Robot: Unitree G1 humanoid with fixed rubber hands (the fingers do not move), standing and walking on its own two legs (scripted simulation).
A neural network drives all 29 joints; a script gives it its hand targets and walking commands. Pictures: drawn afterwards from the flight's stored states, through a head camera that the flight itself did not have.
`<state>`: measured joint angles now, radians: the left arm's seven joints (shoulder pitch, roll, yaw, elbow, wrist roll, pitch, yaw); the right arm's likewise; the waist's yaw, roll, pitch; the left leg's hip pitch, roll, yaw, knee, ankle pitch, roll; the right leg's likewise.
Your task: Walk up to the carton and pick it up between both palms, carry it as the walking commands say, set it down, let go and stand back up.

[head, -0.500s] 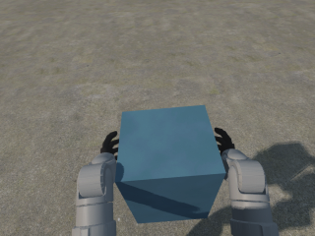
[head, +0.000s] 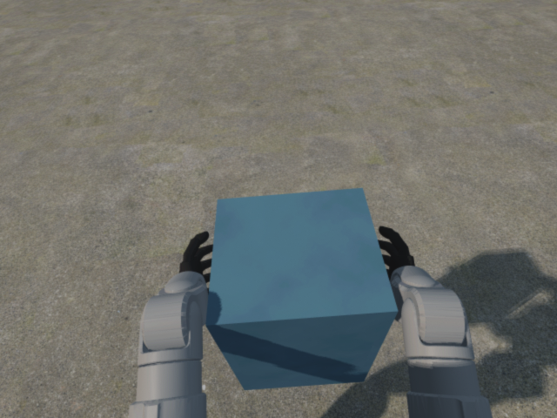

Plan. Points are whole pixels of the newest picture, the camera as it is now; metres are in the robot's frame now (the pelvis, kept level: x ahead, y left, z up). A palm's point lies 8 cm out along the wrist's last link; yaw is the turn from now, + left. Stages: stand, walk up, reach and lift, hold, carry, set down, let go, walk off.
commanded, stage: carry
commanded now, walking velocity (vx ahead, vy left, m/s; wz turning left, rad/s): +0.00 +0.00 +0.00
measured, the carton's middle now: (297, 299) +0.28 +0.00 +0.01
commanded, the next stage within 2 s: none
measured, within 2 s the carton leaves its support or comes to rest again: neither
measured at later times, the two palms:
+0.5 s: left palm (189, 286) +0.28 +0.16 +0.06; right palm (394, 281) +0.28 -0.13 +0.05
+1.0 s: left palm (188, 288) +0.28 +0.16 +0.06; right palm (394, 284) +0.28 -0.13 +0.05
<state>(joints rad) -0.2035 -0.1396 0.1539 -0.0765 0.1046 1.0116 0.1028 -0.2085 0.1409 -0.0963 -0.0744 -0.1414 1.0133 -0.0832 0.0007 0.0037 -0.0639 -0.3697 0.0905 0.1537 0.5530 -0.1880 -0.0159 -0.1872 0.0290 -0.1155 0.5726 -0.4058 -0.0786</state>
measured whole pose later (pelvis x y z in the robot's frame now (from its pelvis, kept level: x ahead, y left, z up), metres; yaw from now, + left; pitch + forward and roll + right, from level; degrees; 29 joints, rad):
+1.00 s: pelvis +0.00 +0.01 +0.00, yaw +0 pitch +1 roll +1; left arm -0.19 -0.14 0.14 0.04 0.13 0.87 0.08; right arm -0.18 0.14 -0.11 0.01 -0.16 0.88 -0.06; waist 0.00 0.01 -0.07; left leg -0.36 0.08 0.16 0.53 -0.18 0.00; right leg -0.17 0.02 -0.11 0.54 -0.38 -0.06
